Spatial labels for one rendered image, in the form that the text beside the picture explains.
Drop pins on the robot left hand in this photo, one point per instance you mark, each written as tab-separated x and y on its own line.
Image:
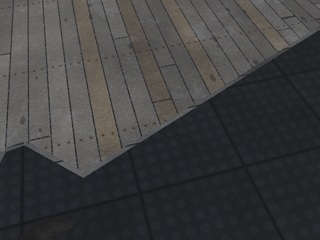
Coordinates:
45	228

